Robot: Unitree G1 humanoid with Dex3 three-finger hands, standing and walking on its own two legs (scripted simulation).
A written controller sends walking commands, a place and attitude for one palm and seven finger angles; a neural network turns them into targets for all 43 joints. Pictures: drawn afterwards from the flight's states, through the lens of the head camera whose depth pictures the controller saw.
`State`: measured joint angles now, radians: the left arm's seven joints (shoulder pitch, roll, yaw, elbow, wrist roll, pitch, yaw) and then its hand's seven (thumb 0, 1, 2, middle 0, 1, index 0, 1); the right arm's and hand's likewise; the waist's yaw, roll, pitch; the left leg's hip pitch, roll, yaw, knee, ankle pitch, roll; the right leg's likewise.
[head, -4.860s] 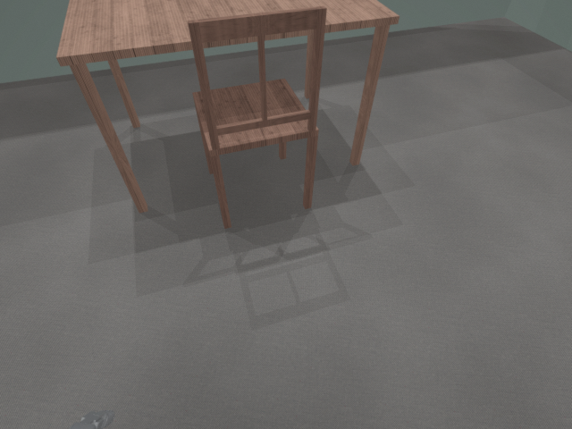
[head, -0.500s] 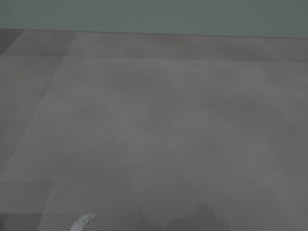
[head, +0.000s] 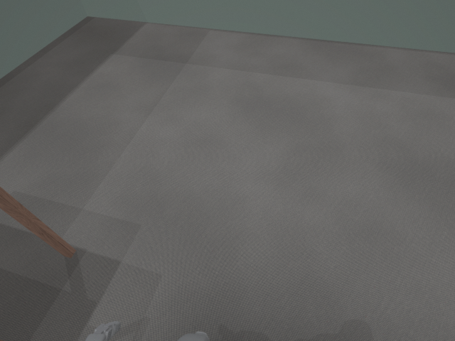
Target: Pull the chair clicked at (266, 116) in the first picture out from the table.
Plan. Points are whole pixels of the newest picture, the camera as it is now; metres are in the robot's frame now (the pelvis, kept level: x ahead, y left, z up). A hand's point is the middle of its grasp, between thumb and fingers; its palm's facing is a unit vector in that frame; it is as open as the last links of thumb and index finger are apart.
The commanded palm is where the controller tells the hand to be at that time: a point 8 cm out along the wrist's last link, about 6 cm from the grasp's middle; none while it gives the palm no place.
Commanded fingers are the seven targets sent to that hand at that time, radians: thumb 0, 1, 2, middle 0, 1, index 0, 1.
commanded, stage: turn to face it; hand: left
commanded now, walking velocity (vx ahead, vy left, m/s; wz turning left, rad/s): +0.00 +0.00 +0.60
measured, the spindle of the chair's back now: out of the picture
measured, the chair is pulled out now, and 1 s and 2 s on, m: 0.00 0.00 0.00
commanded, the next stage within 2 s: take the last steps up to it in 1.96 s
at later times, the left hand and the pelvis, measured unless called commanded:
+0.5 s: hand out of the picture -0.08 +0.25 -0.18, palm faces +0.37 -0.89 -0.26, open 7.4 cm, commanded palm none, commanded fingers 0.00 0.90 0.90 -0.20 -0.30 -0.20 -0.30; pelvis -0.03 +0.03 +0.00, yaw +19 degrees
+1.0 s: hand out of the picture -0.03 +0.22 -0.13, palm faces +0.56 -0.78 -0.28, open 7.4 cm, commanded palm none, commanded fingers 0.00 0.90 0.90 -0.20 -0.30 -0.20 -0.30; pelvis -0.02 -0.01 +0.01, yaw +37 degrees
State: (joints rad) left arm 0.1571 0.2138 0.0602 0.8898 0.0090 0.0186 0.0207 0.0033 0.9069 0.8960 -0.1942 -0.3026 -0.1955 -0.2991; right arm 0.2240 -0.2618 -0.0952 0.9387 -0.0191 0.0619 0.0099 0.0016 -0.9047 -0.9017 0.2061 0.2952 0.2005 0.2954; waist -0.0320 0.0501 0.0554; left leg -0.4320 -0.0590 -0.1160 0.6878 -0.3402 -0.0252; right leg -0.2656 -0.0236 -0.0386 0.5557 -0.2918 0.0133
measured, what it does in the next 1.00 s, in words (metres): steps on the spot, turning left: left foot, then right foot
